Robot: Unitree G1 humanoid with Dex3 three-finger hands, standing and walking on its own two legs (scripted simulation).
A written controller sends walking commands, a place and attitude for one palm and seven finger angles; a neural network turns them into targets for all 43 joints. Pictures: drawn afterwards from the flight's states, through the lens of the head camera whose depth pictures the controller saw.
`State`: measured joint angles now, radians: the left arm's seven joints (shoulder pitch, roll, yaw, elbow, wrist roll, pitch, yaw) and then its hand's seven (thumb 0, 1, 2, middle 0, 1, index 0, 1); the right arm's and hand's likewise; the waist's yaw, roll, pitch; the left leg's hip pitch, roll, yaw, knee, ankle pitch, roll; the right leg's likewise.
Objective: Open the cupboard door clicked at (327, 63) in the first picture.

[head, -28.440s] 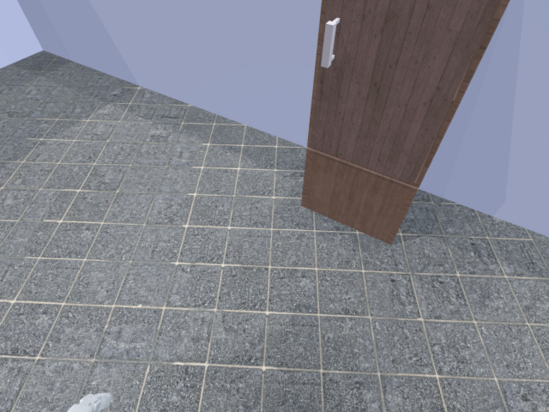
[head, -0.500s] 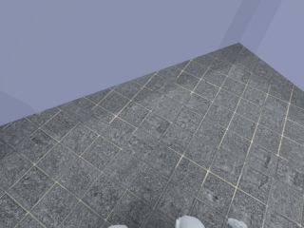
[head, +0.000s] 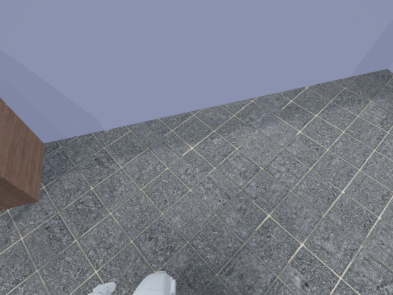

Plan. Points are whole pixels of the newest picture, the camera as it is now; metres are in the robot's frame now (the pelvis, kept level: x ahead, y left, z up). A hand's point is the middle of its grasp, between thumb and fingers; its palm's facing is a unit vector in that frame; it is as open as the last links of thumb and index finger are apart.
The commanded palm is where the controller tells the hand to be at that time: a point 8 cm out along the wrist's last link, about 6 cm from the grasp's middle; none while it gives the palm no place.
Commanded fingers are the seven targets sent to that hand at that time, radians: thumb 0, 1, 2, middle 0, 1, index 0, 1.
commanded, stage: turn to face it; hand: left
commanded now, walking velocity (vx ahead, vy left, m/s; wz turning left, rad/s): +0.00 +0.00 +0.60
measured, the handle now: out of the picture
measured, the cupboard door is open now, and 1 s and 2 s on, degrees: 43 43 43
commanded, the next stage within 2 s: take the last steps up to it in 1.54 s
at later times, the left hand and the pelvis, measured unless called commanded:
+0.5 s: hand out of the picture +0.07 +0.26 -0.16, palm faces +0.28 -0.93 -0.26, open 7.4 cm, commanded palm none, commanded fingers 0.00 0.90 0.90 -0.20 -0.30 -0.20 -0.30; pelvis +0.02 +0.02 +0.00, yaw +16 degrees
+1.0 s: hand out of the picture -0.04 +0.20 -0.19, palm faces +0.59 -0.77 -0.24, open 7.3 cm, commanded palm none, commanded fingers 0.00 0.90 0.90 -0.20 -0.30 -0.20 -0.30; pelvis +0.04 +0.02 -0.02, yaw +37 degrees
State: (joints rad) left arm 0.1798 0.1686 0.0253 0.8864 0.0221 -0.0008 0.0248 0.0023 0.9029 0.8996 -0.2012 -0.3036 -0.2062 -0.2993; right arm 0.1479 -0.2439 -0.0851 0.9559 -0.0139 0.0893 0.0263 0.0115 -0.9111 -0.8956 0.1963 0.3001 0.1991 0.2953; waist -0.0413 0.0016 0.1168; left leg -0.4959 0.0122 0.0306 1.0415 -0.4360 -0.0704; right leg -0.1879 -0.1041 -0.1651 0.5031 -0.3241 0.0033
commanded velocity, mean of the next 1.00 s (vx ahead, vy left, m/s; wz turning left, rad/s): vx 0.00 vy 0.00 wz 0.60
